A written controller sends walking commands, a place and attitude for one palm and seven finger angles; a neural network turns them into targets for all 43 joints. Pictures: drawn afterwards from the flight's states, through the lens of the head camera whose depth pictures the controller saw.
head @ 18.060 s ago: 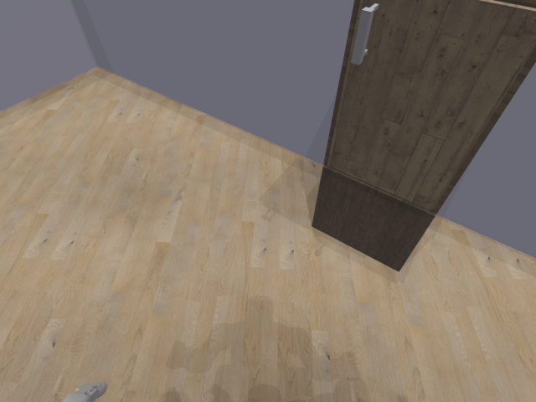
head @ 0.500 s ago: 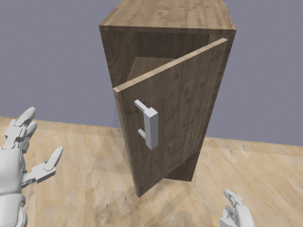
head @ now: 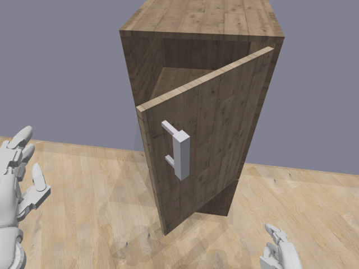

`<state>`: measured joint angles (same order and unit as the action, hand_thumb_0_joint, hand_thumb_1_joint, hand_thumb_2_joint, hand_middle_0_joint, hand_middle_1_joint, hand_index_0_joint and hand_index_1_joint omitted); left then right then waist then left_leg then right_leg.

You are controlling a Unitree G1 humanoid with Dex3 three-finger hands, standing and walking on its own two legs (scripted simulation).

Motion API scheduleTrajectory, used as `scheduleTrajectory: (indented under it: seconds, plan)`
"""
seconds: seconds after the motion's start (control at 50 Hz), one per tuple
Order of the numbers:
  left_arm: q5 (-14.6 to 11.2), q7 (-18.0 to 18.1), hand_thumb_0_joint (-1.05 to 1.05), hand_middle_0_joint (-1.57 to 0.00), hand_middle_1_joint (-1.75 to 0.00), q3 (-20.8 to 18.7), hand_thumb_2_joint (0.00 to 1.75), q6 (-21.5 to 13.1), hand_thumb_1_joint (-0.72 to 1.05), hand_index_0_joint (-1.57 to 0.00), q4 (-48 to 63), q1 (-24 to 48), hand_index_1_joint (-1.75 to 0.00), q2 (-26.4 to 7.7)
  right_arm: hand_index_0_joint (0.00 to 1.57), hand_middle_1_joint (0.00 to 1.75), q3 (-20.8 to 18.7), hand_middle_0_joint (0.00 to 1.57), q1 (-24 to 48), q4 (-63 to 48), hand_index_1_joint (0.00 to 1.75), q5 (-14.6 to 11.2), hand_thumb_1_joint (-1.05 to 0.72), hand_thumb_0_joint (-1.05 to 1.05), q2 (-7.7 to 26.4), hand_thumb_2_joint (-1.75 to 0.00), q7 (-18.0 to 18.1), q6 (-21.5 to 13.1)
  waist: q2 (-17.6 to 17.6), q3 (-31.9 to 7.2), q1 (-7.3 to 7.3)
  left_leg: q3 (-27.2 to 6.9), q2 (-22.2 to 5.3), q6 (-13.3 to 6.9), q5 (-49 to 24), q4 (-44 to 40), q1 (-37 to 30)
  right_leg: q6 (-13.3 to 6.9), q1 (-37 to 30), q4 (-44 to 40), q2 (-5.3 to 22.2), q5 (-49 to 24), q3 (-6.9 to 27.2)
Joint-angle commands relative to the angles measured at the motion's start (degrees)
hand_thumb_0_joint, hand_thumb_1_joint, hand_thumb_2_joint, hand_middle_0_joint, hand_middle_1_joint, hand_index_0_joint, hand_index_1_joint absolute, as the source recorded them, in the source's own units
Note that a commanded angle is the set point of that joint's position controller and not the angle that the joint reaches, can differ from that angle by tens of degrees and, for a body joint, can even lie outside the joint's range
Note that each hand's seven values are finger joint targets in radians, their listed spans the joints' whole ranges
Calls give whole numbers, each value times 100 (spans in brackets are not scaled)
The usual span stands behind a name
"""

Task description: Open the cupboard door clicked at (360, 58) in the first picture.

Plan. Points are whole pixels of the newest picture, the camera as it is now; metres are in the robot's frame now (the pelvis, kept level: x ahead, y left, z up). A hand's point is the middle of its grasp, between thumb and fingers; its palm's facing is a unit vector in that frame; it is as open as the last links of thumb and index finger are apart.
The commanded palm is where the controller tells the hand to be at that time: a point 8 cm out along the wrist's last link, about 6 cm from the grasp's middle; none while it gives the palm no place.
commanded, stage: step back with the hand held close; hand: left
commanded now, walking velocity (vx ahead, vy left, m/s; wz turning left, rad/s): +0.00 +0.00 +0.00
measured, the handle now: (174, 150) +0.32 +0.06 +0.13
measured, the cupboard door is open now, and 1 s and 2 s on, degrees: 47 47 47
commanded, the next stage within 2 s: stop stepping back and stand still in 1.22 s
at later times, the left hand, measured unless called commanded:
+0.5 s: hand (33, 213) +0.16 +0.27 +0.14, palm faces +0.34 -0.79 -0.51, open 7.4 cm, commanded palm +0.09 +0.31 +0.17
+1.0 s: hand out of the picture +0.07 +0.29 +0.15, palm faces +0.46 -0.77 -0.43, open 7.4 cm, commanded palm +0.00 +0.33 +0.17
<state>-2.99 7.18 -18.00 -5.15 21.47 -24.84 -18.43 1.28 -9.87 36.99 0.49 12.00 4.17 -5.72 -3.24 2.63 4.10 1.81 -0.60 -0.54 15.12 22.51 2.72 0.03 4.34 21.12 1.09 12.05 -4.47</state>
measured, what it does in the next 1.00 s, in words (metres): shifts its weight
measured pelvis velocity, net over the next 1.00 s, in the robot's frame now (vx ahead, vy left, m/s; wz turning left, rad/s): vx -0.13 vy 0.03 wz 0.02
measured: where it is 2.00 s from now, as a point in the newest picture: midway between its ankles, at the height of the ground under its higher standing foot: outside the picture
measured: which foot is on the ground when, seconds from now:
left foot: down 0.00-1.00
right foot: down 0.00-1.00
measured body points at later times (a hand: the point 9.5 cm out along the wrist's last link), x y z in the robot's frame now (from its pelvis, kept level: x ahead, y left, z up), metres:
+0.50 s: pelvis -0.05 +0.01 -0.01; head -0.02 +0.01 +0.44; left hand +0.13 +0.31 +0.17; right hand +0.13 -0.24 -0.09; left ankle -0.03 +0.11 -0.74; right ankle +0.00 -0.12 -0.74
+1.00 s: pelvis -0.13 +0.03 -0.03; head -0.11 +0.05 +0.42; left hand +0.04 +0.32 +0.18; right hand +0.03 -0.22 -0.11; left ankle -0.03 +0.11 -0.74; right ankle +0.00 -0.12 -0.74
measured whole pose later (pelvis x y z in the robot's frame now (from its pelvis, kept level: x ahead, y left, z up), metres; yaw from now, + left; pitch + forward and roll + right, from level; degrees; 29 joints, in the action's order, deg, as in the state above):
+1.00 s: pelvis -0.13 +0.03 -0.03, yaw +1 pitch -1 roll -2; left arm -1.0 10.1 -25.2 -14.3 31.8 -28.8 -22.7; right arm 0.3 -12.3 34.1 0.4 12.7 4.9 -5.4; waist 0.7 3.9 -0.4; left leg 2.2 0.4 -3.0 15.1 41.0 27.7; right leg 1.1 27.3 36.3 1.5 11.5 -1.8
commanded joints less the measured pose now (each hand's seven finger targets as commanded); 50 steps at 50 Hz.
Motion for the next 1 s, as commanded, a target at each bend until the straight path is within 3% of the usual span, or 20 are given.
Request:
scheduleTrajectory:
  seconds: [0.0, 0.06, 0.08, 0.1, 0.12, 0.14, 0.18, 0.22, 0.3, 0.34, 0.42, 0.48, 0.62, 0.7, 0.78, 0.82, 0.86, 0.92, 0.94, 0.98]
  plan:
    - [5, 115, 0, -20, -30, -706, 90, -396, 90, -20, 1136, 416, -30, -1029, 20, 30, -237, 20, 690, -914, 30, -14, -90, 0, 619, -90, 30, -311, 13, -591, 13, -178, -48, 14, -1650, -312, 247, -116, -329, -198, -69, -1120, 183]
    - [2, 100, 0, -20, -30, -660, 90, -396, 90, -20, 1127, 441, -30, -993, 20, 30, -244, 20, 705, -911, 30, -23, -90, 0, 619, -90, 29, -296, 20, -561, -6, -158, -48, 4, -1615, -307, 249, -108, -305, -219, -60, -1121, 195]
    - [-9, 129, 0, -20, -30, -864, 90, -449, 90, -20, 1570, 740, -30, -1242, 20, 30, -247, 20, 735, -951, 30, -32, -90, 0, 635, -90, 31, -319, -92, -777, 19, -197, -40, 9, -1655, -286, 209, -115, -419, -199, -62, -1147, 212]
    - [-57, 117, 0, -20, -30, -1536, 90, -652, 90, -20, 1687, 951, -30, -1888, 20, 30, -224, 20, 597, -1145, 30, -95, -90, 0, 758, -90, 27, -186, 82, -127, -267, -268, -149, -126, -1275, -109, 706, -78, 273, -458, 194, -1375, 571]
    - [-16, 83, 0, -20, -30, -1521, 90, -731, 90, -20, 1468, 869, -30, -1841, 20, 30, -225, 20, 577, -1051, 30, -95, -90, 0, 686, -90, 36, -106, 69, -121, -256, -326, -130, -115, -1057, -60, 807, -104, 284, -470, 324, -1373, 561]
    - [-26, 20, 0, -20, -30, -1158, 90, -707, 90, -20, 1171, 141, -30, -1340, 20, 30, -248, 20, 592, -1057, 30, -65, -90, 0, 685, -90, 40, -46, 198, -289, -284, -325, -157, -115, -1273, 15, 719, -94, 305, -372, 360, -1528, 501]
    - [-20, -30, 0, -20, -30, -910, 90, -661, 90, -20, 1200, -354, -30, -1093, 20, 30, -300, 20, 580, -1173, 30, -62, -90, 0, 763, -90, 13, 53, 133, -611, -304, -283, -222, -102, -1673, 98, 647, -49, 302, -194, 363, -1698, 433]
    - [-14, -3, 0, -20, -30, -938, 90, -672, 90, -20, 1394, -514, -30, -1147, 20, 30, -342, 20, 589, -1206, 30, -70, -90, 0, 790, -90, 39, 113, -86, -880, -307, -302, -284, -87, -1992, 122, 672, -43, 199, -3, 379, -1896, 383]
    - [-14, 79, 0, -20, -30, -1186, 90, -647, 90, -20, 1616, -707, -30, -1387, 20, 30, -418, 20, 529, -1351, 30, -118, -90, 0, 747, -90, 66, 240, 444, -1261, -333, -293, -368, -61, -2253, 334, 788, -12, 170, 323, 429, -2436, 470]
    - [-14, 133, 0, -20, -30, -1297, 90, -650, 90, -20, 1739, -752, -30, -1494, 20, 30, -435, 20, 520, -1374, 30, -138, -90, 0, 716, -90, 101, 265, 341, -1341, -333, -339, -389, -47, -2230, 371, 889, -45, 149, 459, 479, -2461, 502]
    - [13, 212, 0, -20, -30, -1395, 90, -723, 90, -20, 2092, -697, -30, -1626, 20, 30, -449, 20, 552, -1425, 30, -126, -90, 0, 747, -90, 144, 219, 17, -1200, -324, -448, -422, -88, -1579, 327, 1313, -52, 350, 551, 472, -1807, 575]
    - [30, 256, 0, -20, -30, -1387, 90, -774, 90, -20, 2037, -830, -30, -1521, 20, 30, -447, 20, 466, -1456, 30, -120, -90, 0, 758, -90, 139, 163, 15, -1035, -338, -566, -527, -167, -864, 163, 1821, -23, 398, 680, 390, -1134, 624]
    - [186, 314, 0, -20, -30, -1454, 90, -980, 90, -20, 2049, -529, -30, -1468, 20, 30, -454, 20, 354, -1500, 30, -100, -90, 0, 869, -90, 140, -59, -311, -577, -379, -857, -709, -404, 1750, -224, 3387, 11, 201, 1110, 271, 281, 740]
    - [252, 328, 0, -20, -30, -1471, 90, -1095, 90, -20, 2042, -350, -30, -1434, 20, 30, -448, 20, 209, -1501, 30, -84, -90, 0, 878, -90, 123, -190, -112, -526, -406, -931, -702, -436, 2268, -83, 3736, -3, 296, 1223, 244, 786, 845]
    - [252, 350, 0, -20, -30, -1484, 90, -1182, 90, -20, 2088, -279, -30, -1463, 20, 30, -446, 20, 138, -1420, 30, -55, -90, 0, 831, -90, 115, -272, 199, -506, -439, -777, -455, -310, 2147, 502, 3224, -139, 1061, 687, 421, 1322, 1225]
    - [223, 383, 0, -20, -30, -1527, 90, -1225, 90, -20, 2070, -260, -30, -1552, 20, 30, -443, 20, 117, -1293, 30, -21, -90, 0, 806, -90, 116, -291, 405, -532, -449, -611, -257, -185, 1767, 1063, 2587, -286, 1746, 197, 693, 1579, 1507]
    - [172, 410, 0, -20, -30, -1389, 90, -1214, 90, -20, 2051, -203, -30, -1455, 20, 30, -405, 20, 101, -1185, 30, -37, -90, 0, 747, -90, 93, -283, 675, -601, -482, -501, -129, -81, 1413, 1509, 1964, -375, 2333, -26, 891, 1689, 1501]
    - [172, 455, 0, -20, -30, -1506, 90, -1238, 90, -20, 2111, -142, -30, -1605, 20, 30, -397, 20, 243, -1169, 30, -18, -90, 0, 803, -90, 136, -267, 182, -473, -476, -827, -352, -170, 1680, 919, 2214, -239, 2337, 330, 646, 1722, 1186]
    - [167, 455, 0, -20, -30, -1516, 90, -1255, 90, -20, 2178, -174, -30, -1555, 20, 30, -390, 20, 242, -1216, 30, -18, -90, 0, 823, -90, 152, -281, -92, -480, -468, -1135, -606, -279, 1985, 312, 2768, -120, 1843, 861, 402, 1566, 971]
    - [218, 430, 0, -20, -30, -1690, 90, -1300, 90, -20, 2352, -166, -30, -1549, 20, 30, -445, 20, 286, -1273, 30, 13, -90, 0, 893, -90, 165, -380, -1295, -771, -395, -2230, -1627, -719, 2606, -1263, 4052, 147, 333, 3086, -374, 827, 411]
